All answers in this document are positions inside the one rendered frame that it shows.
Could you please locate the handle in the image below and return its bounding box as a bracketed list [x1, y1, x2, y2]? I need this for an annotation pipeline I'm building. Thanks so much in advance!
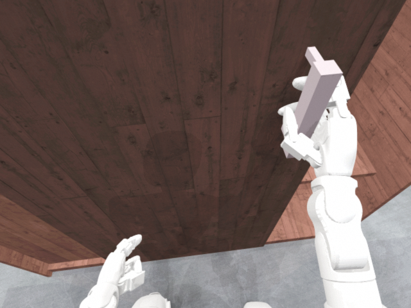
[281, 47, 343, 158]

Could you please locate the left robot forearm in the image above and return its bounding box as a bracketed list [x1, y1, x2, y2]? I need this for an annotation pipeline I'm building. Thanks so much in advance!
[80, 282, 119, 308]

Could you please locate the right robot forearm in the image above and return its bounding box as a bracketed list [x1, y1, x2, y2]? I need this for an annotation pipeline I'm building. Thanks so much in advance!
[307, 175, 386, 308]

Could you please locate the robot left thigh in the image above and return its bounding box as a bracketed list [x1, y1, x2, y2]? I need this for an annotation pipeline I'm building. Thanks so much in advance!
[132, 294, 171, 308]

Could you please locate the robot left hand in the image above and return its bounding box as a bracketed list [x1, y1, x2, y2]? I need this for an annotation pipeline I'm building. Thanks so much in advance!
[97, 234, 145, 296]

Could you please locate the wardrobe door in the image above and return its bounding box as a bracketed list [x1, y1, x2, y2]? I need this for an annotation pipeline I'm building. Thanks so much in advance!
[0, 0, 406, 262]
[0, 194, 100, 264]

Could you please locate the robot right hand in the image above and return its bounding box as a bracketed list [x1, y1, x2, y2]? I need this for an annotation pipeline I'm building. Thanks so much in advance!
[278, 76, 357, 177]

